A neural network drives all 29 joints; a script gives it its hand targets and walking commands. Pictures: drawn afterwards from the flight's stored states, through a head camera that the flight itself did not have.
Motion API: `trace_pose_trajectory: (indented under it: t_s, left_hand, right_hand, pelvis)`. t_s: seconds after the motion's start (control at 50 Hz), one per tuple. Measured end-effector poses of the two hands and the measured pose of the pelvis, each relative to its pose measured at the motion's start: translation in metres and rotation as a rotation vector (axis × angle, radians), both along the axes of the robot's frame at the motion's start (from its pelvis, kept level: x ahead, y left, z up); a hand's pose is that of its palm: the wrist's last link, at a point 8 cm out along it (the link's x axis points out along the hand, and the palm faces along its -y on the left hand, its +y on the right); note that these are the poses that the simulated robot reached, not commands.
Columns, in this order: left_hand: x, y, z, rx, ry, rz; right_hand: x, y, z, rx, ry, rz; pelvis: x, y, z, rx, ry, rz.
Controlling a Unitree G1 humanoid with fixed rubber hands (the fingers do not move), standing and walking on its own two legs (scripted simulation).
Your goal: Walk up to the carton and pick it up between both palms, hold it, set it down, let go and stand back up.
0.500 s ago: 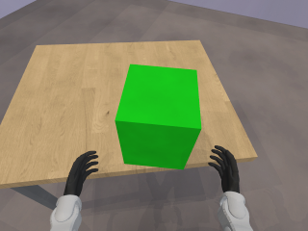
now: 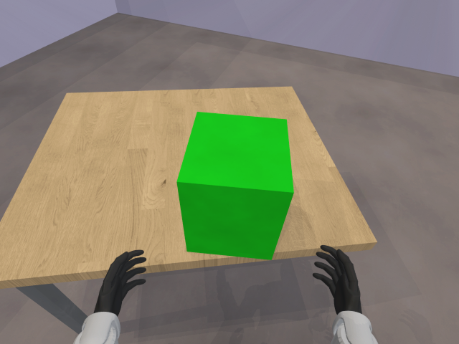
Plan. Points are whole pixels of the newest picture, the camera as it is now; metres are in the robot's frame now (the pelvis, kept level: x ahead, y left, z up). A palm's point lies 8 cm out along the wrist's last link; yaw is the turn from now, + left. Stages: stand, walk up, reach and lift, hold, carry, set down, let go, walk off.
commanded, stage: set down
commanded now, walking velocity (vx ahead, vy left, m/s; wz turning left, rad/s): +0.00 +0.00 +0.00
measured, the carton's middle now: (235, 187) +0.45 +0.01 -0.01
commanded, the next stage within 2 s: let go in 1.66 s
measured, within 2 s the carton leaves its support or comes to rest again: neither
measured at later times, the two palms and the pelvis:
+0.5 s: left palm (115, 307) +0.20 +0.22 -0.05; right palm (349, 302) +0.21 -0.19 -0.03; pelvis +0.01 -0.01 +0.00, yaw +0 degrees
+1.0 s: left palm (121, 314) +0.20 +0.21 -0.06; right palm (360, 310) +0.20 -0.21 -0.05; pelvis +0.03 -0.02 +0.00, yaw +0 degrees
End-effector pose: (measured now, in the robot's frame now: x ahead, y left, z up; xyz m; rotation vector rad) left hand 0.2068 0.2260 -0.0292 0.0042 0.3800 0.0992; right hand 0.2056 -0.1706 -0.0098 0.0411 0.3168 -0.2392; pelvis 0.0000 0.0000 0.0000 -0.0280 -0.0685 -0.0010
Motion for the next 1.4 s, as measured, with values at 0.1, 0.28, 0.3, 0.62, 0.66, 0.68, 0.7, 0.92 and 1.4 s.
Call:
trace_pose_trajectory:
  t_s: [0.1,0.28,0.3,0.62,0.66,0.68,0.7,0.92,1.4]
  left_hand:
    - [0.001,0.0,-0.003,0.0,0.033,0.011]
    - [-0.002,0.0,-0.013,0.001,0.107,0.022]
    - [-0.003,0.0,-0.014,0.002,0.112,0.024]
    - [-0.004,-0.005,-0.021,0.008,0.194,0.032]
    - [-0.005,-0.006,-0.021,0.009,0.199,0.032]
    - [-0.004,-0.007,-0.021,0.01,0.202,0.032]
    - [-0.004,-0.007,-0.021,0.009,0.204,0.03]
    - [-0.007,-0.012,-0.027,0.012,0.275,0.027]
    - [-0.017,-0.009,-0.041,0.059,0.408,0.052]
  right_hand:
    - [-0.001,0.0,-0.004,-0.01,0.034,0.021]
    - [0.0,-0.005,-0.01,-0.035,0.07,0.054]
    - [0.0,-0.006,-0.011,-0.038,0.074,0.057]
    - [0.002,-0.021,-0.027,-0.054,0.157,0.085]
    - [0.003,-0.024,-0.026,-0.058,0.156,0.086]
    - [0.003,-0.025,-0.026,-0.059,0.156,0.088]
    - [0.004,-0.026,-0.026,-0.06,0.157,0.088]
    - [-0.003,-0.037,-0.037,-0.076,0.219,0.104]
    - [-0.02,-0.05,-0.055,-0.132,0.352,0.186]
  pelvis:
    - [0.001,0.0,0.0,0.001,-0.006,0.0]
    - [0.005,-0.001,0.0,0.002,-0.007,0.0]
    - [0.006,-0.002,0.0,0.002,-0.006,0.0]
    - [0.02,-0.008,0.002,0.011,0.007,0.0]
    - [0.021,-0.01,0.002,0.013,0.006,0.0]
    - [0.022,-0.01,0.002,0.014,0.005,0.0]
    - [0.022,-0.011,0.003,0.014,0.005,0.0]
    - [0.026,-0.016,0.003,0.021,0.001,0.0]
    - [0.027,-0.017,0.004,0.023,-0.003,-0.001]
